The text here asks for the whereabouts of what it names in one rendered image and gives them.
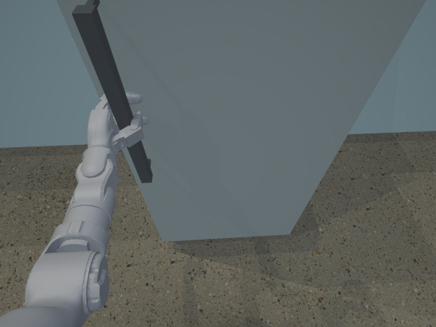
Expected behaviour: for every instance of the fridge door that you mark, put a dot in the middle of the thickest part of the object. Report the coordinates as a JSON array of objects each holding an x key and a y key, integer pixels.
[{"x": 248, "y": 101}]

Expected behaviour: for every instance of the robot left upper arm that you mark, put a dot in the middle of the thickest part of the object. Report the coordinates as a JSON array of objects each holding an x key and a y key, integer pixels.
[{"x": 65, "y": 288}]

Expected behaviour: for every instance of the left robot hand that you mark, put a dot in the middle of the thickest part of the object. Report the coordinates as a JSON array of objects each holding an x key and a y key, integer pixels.
[{"x": 102, "y": 129}]

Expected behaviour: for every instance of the left robot forearm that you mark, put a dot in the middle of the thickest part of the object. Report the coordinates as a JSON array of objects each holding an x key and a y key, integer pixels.
[{"x": 89, "y": 214}]

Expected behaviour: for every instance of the handle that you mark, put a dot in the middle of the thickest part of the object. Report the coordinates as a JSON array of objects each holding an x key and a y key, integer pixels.
[{"x": 92, "y": 32}]

